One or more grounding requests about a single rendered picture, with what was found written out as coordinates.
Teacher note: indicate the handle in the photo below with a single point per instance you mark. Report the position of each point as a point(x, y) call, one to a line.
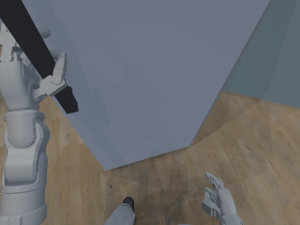
point(16, 18)

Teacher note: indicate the robot left foot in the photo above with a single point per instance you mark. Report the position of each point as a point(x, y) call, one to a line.
point(129, 200)

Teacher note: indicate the robot left hand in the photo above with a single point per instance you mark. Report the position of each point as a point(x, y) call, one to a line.
point(18, 75)

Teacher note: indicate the left robot forearm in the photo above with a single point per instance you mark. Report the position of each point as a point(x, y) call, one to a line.
point(24, 175)

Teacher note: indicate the left robot thigh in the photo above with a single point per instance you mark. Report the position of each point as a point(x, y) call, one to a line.
point(122, 215)

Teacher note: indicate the fridge door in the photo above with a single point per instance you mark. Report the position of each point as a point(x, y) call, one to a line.
point(144, 73)

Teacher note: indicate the robot right hand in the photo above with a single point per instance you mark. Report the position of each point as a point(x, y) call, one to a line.
point(222, 202)

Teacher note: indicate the right robot forearm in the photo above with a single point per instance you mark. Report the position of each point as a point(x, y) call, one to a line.
point(231, 219)

